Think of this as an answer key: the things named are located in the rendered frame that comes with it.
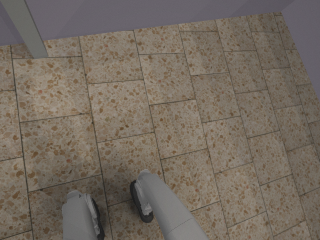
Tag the panel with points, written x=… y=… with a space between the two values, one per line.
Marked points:
x=22 y=18

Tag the robot right thigh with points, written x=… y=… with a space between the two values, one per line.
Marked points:
x=175 y=220

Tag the robot left shin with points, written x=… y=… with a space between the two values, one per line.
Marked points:
x=75 y=193

